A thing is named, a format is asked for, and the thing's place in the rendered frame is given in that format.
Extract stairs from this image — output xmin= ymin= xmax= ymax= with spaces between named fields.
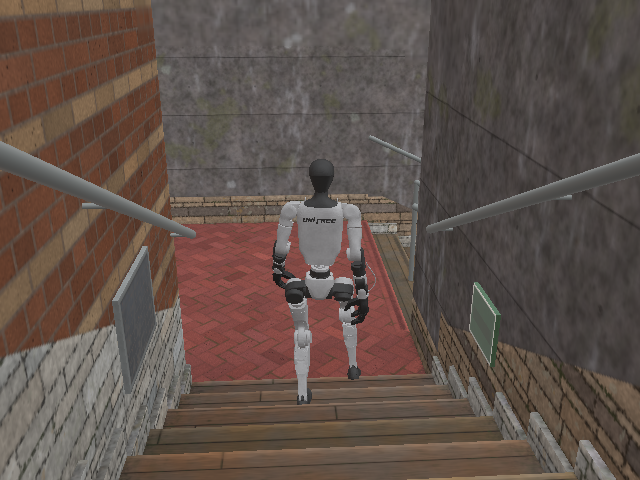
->
xmin=119 ymin=374 xmax=578 ymax=480
xmin=372 ymin=234 xmax=416 ymax=331

